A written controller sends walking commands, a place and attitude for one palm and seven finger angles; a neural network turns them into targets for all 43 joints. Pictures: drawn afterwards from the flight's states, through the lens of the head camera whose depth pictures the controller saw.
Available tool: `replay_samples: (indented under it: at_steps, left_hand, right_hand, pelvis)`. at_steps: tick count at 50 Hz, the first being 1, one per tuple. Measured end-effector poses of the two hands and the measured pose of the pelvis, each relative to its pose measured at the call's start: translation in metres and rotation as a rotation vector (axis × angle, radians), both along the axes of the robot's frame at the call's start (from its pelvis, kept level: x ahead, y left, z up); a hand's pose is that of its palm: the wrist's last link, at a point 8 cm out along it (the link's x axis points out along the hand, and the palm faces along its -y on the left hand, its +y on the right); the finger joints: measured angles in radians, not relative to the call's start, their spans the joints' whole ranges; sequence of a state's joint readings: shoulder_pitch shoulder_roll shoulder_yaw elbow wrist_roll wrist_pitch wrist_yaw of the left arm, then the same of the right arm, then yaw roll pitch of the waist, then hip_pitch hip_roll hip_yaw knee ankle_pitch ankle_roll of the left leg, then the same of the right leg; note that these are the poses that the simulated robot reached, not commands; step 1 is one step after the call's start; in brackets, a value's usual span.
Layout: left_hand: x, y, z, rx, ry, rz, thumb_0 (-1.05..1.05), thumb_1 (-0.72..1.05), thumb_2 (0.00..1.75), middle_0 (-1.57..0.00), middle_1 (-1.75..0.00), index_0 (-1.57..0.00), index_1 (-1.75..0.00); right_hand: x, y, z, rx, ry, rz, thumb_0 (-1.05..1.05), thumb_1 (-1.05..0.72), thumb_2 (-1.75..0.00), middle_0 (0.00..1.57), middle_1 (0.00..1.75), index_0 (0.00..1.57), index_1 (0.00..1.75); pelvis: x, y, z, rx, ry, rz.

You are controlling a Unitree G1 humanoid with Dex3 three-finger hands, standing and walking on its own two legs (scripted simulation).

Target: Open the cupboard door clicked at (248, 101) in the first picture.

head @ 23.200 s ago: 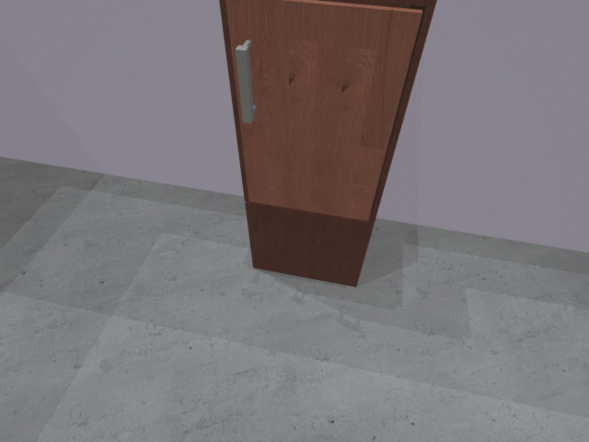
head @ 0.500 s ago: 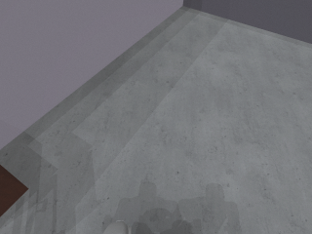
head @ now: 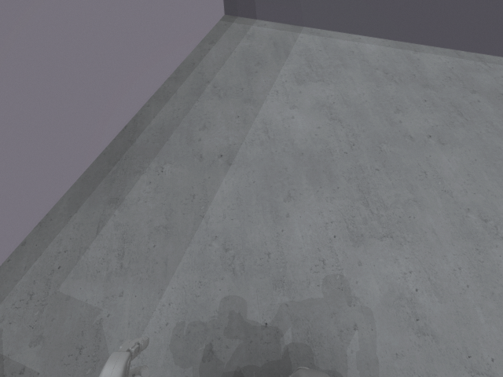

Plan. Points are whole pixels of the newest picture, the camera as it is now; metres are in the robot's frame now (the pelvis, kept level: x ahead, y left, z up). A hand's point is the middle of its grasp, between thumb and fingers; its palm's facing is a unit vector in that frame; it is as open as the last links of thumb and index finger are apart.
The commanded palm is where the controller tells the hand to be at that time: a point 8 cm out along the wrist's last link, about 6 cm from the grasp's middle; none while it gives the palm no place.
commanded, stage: walk to a spot facing it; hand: left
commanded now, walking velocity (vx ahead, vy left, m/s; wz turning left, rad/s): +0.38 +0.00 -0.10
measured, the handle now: out of the picture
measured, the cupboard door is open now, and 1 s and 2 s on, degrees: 48 48 48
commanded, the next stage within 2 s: turn to face it in 0.44 s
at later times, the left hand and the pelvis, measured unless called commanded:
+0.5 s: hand (161, 312) +0.26 +0.19 -0.16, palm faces +0.01 -0.99 -0.17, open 7.4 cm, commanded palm none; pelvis +0.23 +0.01 +0.02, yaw -4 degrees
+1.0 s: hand (185, 231) +0.45 +0.17 -0.18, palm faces +0.17 -0.96 -0.21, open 7.3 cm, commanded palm none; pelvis +0.40 -0.03 +0.00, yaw +9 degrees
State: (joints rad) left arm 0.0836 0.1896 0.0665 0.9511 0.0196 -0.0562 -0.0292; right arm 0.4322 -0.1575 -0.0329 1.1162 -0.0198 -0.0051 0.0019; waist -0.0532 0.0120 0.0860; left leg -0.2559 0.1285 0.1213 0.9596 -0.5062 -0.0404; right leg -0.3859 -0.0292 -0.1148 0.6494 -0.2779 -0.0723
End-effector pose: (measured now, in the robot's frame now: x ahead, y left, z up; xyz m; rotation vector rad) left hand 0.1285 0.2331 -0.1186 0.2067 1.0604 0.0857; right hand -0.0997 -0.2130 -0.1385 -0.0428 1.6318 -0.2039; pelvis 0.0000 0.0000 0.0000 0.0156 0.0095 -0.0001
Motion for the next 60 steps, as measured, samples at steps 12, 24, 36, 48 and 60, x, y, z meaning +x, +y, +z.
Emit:
replay_samples:
  at_steps: [12, 24, 36, 48, 60]
  left_hand:
    - [-0.012, 0.004, -0.007, -0.01, 0.289, 0.112, -0.01, 0.94, 0.9, -0.2, -0.29, -0.2, -0.3]
    - [0.102, 0.008, -0.014, -0.038, 0.313, 0.103, 0.01, 0.92, 0.9, -0.19, -0.29, -0.19, -0.3]
    - [0.282, -0.034, -0.004, 0.02, 0.082, 0.054, 0.0, 0.92, 0.9, -0.19, -0.29, -0.2, -0.3]
    - [0.301, -0.021, -0.03, -0.028, 0.17, 0.222, 0.0, 0.93, 0.9, -0.2, -0.3, -0.2, -0.3]
    - [0.333, -0.031, 0.005, 0.044, 0.064, 0.356, 0.0, 0.91, 0.9, -0.2, -0.29, -0.2, -0.3]
  right_hand:
    - [0.262, -0.024, 0.025, -0.065, -0.388, 0.1, 0.01, -0.91, -0.89, 0.2, 0.3, 0.19, 0.3]
    - [0.375, -0.011, 0.02, -0.09, -0.447, 0.112, 0.0, -0.91, -0.89, 0.2, 0.3, 0.2, 0.3]
    - [0.372, -0.056, -0.007, -0.038, -0.102, 0.026, 0.01, -0.92, -0.89, 0.2, 0.3, 0.2, 0.3]
    - [0.552, -0.052, 0.007, -0.081, -0.327, 0.225, 0.01, -0.91, -0.89, 0.2, 0.3, 0.19, 0.3]
    - [0.662, -0.079, 0.009, -0.043, -0.402, 0.396, 0.01, -0.9, -0.89, 0.2, 0.3, 0.2, 0.3]
  pelvis:
    - [0.111, -0.004, 0.019, -0.02, 0.009, -0.023]
    - [0.224, 0.007, 0.013, -0.005, -0.003, -0.061]
    - [0.327, -0.038, 0.002, -0.002, -0.011, 0.001]
    - [0.394, -0.032, -0.003, -0.023, 0.009, 0.135]
    - [0.431, -0.069, 0.005, -0.015, 0.029, 0.285]
